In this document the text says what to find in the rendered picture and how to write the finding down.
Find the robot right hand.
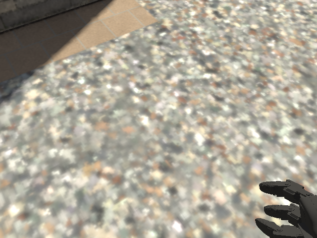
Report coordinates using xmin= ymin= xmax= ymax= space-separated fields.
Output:
xmin=255 ymin=179 xmax=317 ymax=238

